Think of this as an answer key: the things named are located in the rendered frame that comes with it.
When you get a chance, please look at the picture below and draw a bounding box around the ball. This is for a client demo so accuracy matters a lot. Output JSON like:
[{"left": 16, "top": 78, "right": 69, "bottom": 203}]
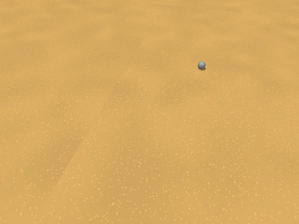
[{"left": 198, "top": 61, "right": 206, "bottom": 69}]

